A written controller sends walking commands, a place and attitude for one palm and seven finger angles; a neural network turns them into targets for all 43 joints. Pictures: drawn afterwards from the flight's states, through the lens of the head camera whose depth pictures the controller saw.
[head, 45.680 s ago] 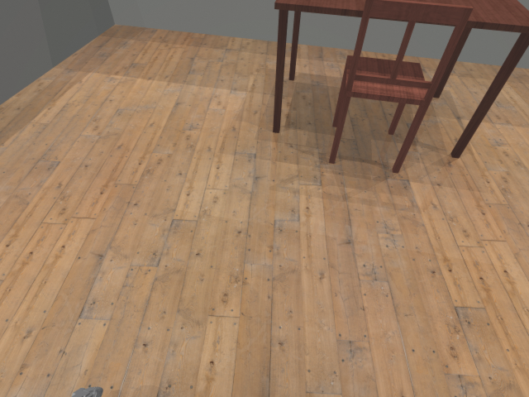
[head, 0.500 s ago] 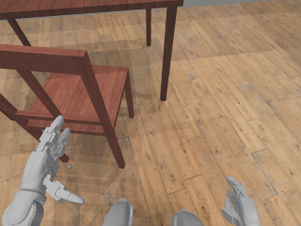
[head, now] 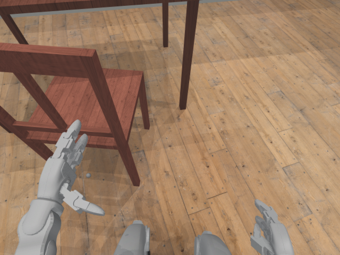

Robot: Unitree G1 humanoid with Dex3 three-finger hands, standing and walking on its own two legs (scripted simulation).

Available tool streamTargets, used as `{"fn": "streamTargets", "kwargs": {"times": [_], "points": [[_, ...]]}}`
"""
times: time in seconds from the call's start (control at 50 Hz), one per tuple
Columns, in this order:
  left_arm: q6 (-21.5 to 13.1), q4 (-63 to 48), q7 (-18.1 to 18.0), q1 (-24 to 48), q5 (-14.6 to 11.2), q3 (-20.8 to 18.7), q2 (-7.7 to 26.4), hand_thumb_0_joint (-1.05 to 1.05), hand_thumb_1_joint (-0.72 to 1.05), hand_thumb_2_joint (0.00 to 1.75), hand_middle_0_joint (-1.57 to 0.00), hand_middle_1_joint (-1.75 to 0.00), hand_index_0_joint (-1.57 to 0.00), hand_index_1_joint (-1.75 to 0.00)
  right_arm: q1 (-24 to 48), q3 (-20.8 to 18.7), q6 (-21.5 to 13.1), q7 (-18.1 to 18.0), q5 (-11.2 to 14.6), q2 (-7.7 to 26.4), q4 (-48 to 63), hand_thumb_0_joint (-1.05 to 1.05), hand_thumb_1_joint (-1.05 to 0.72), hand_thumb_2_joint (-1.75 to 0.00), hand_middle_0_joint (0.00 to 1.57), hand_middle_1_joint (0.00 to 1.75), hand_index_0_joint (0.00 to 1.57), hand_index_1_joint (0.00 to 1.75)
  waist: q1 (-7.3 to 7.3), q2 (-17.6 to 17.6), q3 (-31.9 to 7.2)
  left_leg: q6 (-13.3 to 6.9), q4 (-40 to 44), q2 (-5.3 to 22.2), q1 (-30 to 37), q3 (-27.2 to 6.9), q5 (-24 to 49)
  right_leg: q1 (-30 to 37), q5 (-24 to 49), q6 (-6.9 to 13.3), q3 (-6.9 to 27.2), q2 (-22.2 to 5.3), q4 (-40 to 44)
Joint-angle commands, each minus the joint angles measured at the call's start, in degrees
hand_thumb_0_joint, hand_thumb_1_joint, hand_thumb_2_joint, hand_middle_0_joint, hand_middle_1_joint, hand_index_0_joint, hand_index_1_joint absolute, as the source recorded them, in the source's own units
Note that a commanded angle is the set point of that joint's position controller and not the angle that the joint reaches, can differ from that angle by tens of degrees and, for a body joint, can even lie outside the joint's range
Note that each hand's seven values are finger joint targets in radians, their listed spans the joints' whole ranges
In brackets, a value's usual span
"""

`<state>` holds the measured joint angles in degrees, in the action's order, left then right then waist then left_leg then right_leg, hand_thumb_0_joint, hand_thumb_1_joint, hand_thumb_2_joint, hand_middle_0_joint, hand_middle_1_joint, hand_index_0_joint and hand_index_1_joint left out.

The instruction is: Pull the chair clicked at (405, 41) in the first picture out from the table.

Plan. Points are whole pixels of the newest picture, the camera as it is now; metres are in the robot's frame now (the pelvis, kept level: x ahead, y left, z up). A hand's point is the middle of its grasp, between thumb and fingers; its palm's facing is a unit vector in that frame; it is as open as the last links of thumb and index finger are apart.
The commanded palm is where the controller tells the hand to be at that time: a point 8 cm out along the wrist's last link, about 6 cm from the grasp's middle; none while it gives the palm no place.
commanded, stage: aim the fingers beside a spindle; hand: left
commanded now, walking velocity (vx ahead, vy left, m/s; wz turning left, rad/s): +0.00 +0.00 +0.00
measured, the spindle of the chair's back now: (44, 103) +0.50 +0.39 +0.00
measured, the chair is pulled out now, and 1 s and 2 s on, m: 0.22 0.22 0.22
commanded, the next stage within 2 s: push the fingers through the gap in 1.62 s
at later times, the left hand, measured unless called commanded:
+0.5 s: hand (93, 164) +0.31 +0.19 +0.03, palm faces -0.04 -1.00 -0.03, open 16.9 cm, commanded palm +0.29 +0.25 +0.03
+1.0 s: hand (99, 155) +0.34 +0.19 +0.01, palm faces -0.04 -1.00 -0.03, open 17.0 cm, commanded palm +0.32 +0.24 +0.01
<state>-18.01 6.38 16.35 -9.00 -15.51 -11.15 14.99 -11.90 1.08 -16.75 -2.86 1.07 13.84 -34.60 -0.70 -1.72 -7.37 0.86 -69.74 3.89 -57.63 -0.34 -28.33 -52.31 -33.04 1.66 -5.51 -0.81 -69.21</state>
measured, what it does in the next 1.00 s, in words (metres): stands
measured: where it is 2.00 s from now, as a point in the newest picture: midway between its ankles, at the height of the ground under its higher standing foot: outside the picture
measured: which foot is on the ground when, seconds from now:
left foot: down 0.00-1.00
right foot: down 0.00-1.00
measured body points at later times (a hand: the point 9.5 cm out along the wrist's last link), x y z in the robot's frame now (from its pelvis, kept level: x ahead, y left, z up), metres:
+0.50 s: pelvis +0.00 +0.01 -0.01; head +0.09 +0.01 +0.43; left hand +0.30 +0.25 +0.03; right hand +0.18 -0.23 -0.10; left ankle +0.05 +0.13 -0.64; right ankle +0.01 -0.10 -0.64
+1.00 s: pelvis -0.01 +0.01 -0.02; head +0.10 +0.02 +0.41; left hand +0.33 +0.25 +0.01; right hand +0.15 -0.24 -0.12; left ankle +0.05 +0.13 -0.64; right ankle +0.01 -0.11 -0.64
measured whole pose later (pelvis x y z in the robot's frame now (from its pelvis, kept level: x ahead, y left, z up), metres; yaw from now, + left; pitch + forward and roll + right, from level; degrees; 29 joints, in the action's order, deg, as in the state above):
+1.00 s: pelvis -0.01 +0.01 -0.02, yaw -1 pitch +21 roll -2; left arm -21.3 22.7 15.2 8.4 -12.9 -12.6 15.1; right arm -11.3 0.8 -13.2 -1.6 0.3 14.0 -36.6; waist -1.6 -1.4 -9.3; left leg 0.1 -75.9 3.8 -67.2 0.0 -29.9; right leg -61.9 -34.4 1.0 -4.7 -1.0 -75.4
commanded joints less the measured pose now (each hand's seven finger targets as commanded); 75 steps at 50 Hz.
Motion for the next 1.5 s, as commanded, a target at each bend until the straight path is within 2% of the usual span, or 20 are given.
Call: {"fn": "streamTargets", "kwargs": {"times": [0.0, 0.08, 0.2, 0.26, 0.32, 0.5, 0.52, 0.56, 0.62, 0.68, 0.82, 0.94, 1.02, 1.08, 1.12, 1.2, 1.22, 1.26, 1.34, 1.48], "points": [[-4.3, -11.2, -0.9, 7.9, 0.0, -3.9, 8.2, 0.00, -0.50, 0.30, -0.06, -0.08, -0.06, -0.08, 1.8, -3.0, -2.8, -0.6, -0.2, 8.0, 8.4, 0.00, -0.90, -0.90, 0.20, 0.30, 0.20, 0.30, -0.14, -1.4, -15.4, -1.5, 8.7, -3.4, 13.1, -2.3, 9.4, 4.5, 12.2, -0.9, 4.3, 2.5, 10.9], [-5.1, -10.4, -0.9, 9.0, 0.0, -2.9, 7.2, 0.00, -0.50, 0.30, -0.06, -0.08, -0.06, -0.08, 1.5, -3.1, -2.7, -0.3, -0.3, 8.1, 8.2, 0.00, -0.90, -0.90, 0.20, 0.30, 0.20, 0.30, -0.32, -0.4, -16.8, -1.6, 8.0, -3.5, 13.3, -2.2, 10.0, 4.4, 13.4, -0.9, 4.4, 2.3, 10.5], [-5.5, -8.0, -1.2, 11.0, 0.3, -5.4, 9.5, 0.00, -0.50, 0.30, -0.06, -0.08, -0.06, -0.08, 1.2, -3.3, -1.9, -0.3, -0.5, 8.4, 7.6, 0.00, -0.90, -0.90, 0.20, 0.30, 0.20, 0.30, -0.05, 0.3, -17.2, -1.6, 7.3, -3.5, 11.9, -2.1, 10.1, 3.9, 13.5, -0.8, 4.5, 2.5, 9.7], [-5.6, -7.1, -0.8, 13.1, 0.4, -3.0, 7.2, 0.00, -0.50, 0.30, -0.06, -0.08, -0.06, -0.08, 1.6, -3.1, -1.6, -0.1, -0.3, 8.0, 7.5, 0.00, -0.90, -0.90, 0.20, 0.30, 0.20, 0.30, -0.62, -1.4, -16.7, -1.5, 7.1, -3.5, 12.5, -2.0, 9.9, 2.6, 13.5, -0.8, 4.4, 2.4, 9.5], [-6.0, -6.8, -0.8, 15.5, 0.6, -3.8, 8.1, 0.00, -0.50, 0.30, -0.06, -0.08, -0.06, -0.08, 1.4, -3.3, -1.4, -0.2, -0.5, 8.2, 7.3, 0.00, -0.90, -0.90, 0.20, 0.30, 0.20, 0.30, -0.25, -1.3, -19.3, -1.5, 6.5, -3.4, 12.4, -2.1, 10.5, 2.7, 13.9, -0.8, 4.6, 2.4, 8.8], [-5.9, -2.5, 0.4, 16.6, 0.1, -6.1, 9.7, 0.00, -0.50, 0.30, -0.06, -0.08, -0.06, -0.08, 0.9, -3.5, -0.3, 0.1, -0.6, 8.6, 6.7, 0.00, -0.90, -0.90, 0.20, 0.30, 0.20, 0.30, -0.43, 0.4, -19.7, -1.6, 4.8, -3.5, 10.4, -1.9, 12.5, 2.9, 16.8, -0.8, 4.7, 2.5, 7.5], [-6.2, -2.5, 0.4, 17.3, 0.1, -6.8, 10.2, 0.00, -0.50, 0.30, -0.06, -0.08, -0.06, -0.08, 1.0, -3.5, -0.2, 0.1, -0.5, 8.4, 6.7, 0.00, -0.90, -0.90, 0.20, 0.30, 0.20, 0.30, 0.22, -0.5, -20.1, -1.4, 5.0, -3.4, 10.6, -1.9, 12.4, 2.5, 16.6, -0.7, 4.7, 2.4, 7.2], [-6.4, -2.0, 0.8, 18.4, -0.2, -4.9, 8.1, 0.00, -0.50, 0.30, -0.06, -0.08, -0.06, -0.08, 1.1, -3.4, -0.1, 0.2, -0.5, 8.3, 6.7, 0.00, -0.90, -0.90, 0.20, 0.30, 0.20, 0.30, -0.59, -0.5, -19.5, -1.4, 4.7, -3.4, 10.9, -1.9, 11.9, 1.7, 16.1, -0.8, 4.6, 2.5, 7.2], [-7.3, -2.4, 0.9, 21.0, 0.1, -5.4, 9.4, 0.00, -0.50, 0.30, -0.06, -0.08, -0.06, -0.08, 1.0, -3.6, -0.2, 0.1, -0.5, 8.5, 6.3, 0.00, -0.90, -0.90, 0.20, 0.30, 0.20, 0.30, -0.58, -1.6, -21.1, -1.4, 4.3, -3.2, 11.2, -2.1, 11.3, 0.6, 15.0, -0.7, 4.7, 2.5, 6.8], [-7.1, -1.2, 1.0, 22.1, 0.4, -3.2, 7.5, 0.00, -0.50, 0.30, -0.06, -0.08, -0.06, -0.08, 1.1, -3.5, -0.2, 0.2, -0.5, 8.5, 6.2, 0.00, -0.90, -0.90, 0.20, 0.30, 0.20, 0.30, -1.08, -2.3, -20.2, -1.4, 4.5, -3.2, 11.6, -2.5, 10.8, -1.1, 14.2, -0.6, 4.2, 2.5, 6.5], [-7.0, 1.9, -0.3, 26.7, 1.2, -5.7, 9.9, 0.00, -0.50, 0.30, -0.06, -0.08, -0.06, -0.08, 0.5, -3.7, 0.5, 0.2, -0.7, 8.9, 5.4, 0.00, -0.90, -0.90, 0.20, 0.30, 0.20, 0.30, -0.73, -1.1, -21.7, -1.3, 4.0, -3.1, 10.0, -2.8, 9.3, -2.5, 12.3, -0.5, 4.2, 2.5, 5.7], [-7.6, 3.8, -1.0, 30.4, 2.3, -3.7, 8.4, 0.00, -0.50, 0.30, -0.06, -0.08, -0.06, -0.08, 0.0, -3.7, 1.0, 0.5, -0.7, 8.8, 5.1, 0.00, -0.90, -0.90, 0.20, 0.30, 0.20, 0.30, -1.29, -3.0, -23.3, -1.2, 3.5, -2.9, 11.2, -3.0, 10.0, -4.1, 12.8, -0.4, 4.0, 2.5, 4.9], [-7.5, 5.6, -1.4, 28.4, 2.3, -5.0, 9.0, 0.00, -0.50, 0.30, -0.06, -0.08, -0.06, -0.08, -0.6, -4.0, 1.8, 0.8, -0.7, 9.0, 5.3, 0.00, -0.90, -0.90, 0.20, 0.30, 0.20, 0.30, -0.60, -1.0, -24.2, -1.1, 3.6, -2.9, 10.9, -3.0, 11.1, -3.2, 13.9, -0.4, 3.8, 2.6, 4.6], [-7.1, 6.6, -1.6, 29.3, 2.3, -5.3, 9.5, 0.00, -0.50, 0.30, -0.06, -0.08, -0.06, -0.08, -0.3, -3.7, 2.6, 1.0, -0.5, 8.9, 5.4, 0.00, -0.90, -0.90, 0.20, 0.30, 0.20, 0.30, -0.82, -0.7, -21.9, -1.3, 3.9, -3.1, 8.5, -2.5, 8.1, -2.8, 11.6, -0.6, 4.2, 2.5, 5.5], [-7.7, 6.0, -2.0, 29.5, 2.3, -7.6, 11.4, 0.00, -0.50, 0.30, -0.06, -0.08, -0.06, -0.08, -0.4, -3.9, 2.9, 0.8, -0.7, 9.0, 5.5, 0.00, -0.90, -0.90, 0.20, 0.30, 0.20, 0.30, -0.42, 0.7, -24.0, -1.5, 3.2, -3.2, 8.2, -2.1, 9.5, -1.2, 13.3, -0.7, 4.8, 2.5, 5.3], [-8.8, 3.4, -1.3, 26.4, 1.4, -7.6, 11.2, 0.00, -0.50, 0.30, -0.06, -0.08, -0.06, -0.08, -0.4, -4.0, 3.2, 0.9, -0.5, 8.7, 6.0, 0.00, -0.90, -0.90, 0.20, 0.30, 0.20, 0.30, -0.12, -0.4, -25.8, -1.5, 3.1, -3.3, 9.3, -1.7, 12.4, 1.3, 16.7, -0.6, 5.1, 2.7, 5.0], [-9.0, 2.2, -1.0, 26.3, 1.4, -5.8, 9.6, 0.00, -0.50, 0.30, -0.06, -0.08, -0.06, -0.08, 0.1, -3.9, 3.1, 1.0, -0.5, 8.3, 6.1, 0.00, -0.90, -0.90, 0.20, 0.30, 0.20, 0.30, -0.42, -1.8, -25.2, -1.5, 3.2, -3.3, 10.2, -1.6, 12.4, 0.6, 16.8, -0.7, 5.1, 2.6, 5.3], [-8.7, 4.0, -0.7, 25.7, 1.4, -3.9, 8.0, 0.00, -0.50, 0.30, -0.06, -0.08, -0.06, -0.08, -0.2, -3.8, 3.3, 1.1, -0.3, 8.5, 5.7, 0.00, -0.90, -0.90, 0.20, 0.30, 0.20, 0.30, -1.54, -0.4, -21.8, -1.6, 3.6, -3.2, 9.4, -1.9, 10.7, -1.0, 15.2, -0.8, 4.8, 2.7, 6.0], [-8.7, 4.4, -0.6, 26.9, 1.5, -2.9, 7.2, 0.00, -0.50, 0.30, -0.06, -0.08, -0.06, -0.08, 0.0, -3.9, 3.1, 0.7, -0.2, 8.7, 5.3, 0.00, -0.90, -0.90, 0.20, 0.30, 0.20, 0.30, -1.90, -0.8, -20.3, -1.5, 3.3, -3.2, 9.1, -2.1, 8.7, -3.0, 12.8, -0.8, 4.7, 2.5, 6.2], [-9.4, 5.9, -1.3, 31.2, 2.0, -6.4, 10.8, 0.00, -0.50, 0.30, -0.06, -0.08, -0.06, -0.08, 0.4, -3.8, 3.3, 0.1, -0.5, 8.7, 5.0, 0.00, -0.90, -0.90, 0.20, 0.30, 0.20, 0.30, -1.36, 0.1, -21.7, -1.7, 2.2, -3.4, 6.8, -1.5, 8.1, -1.3, 12.0, -0.8, 6.0, 2.3, 6.2]]}}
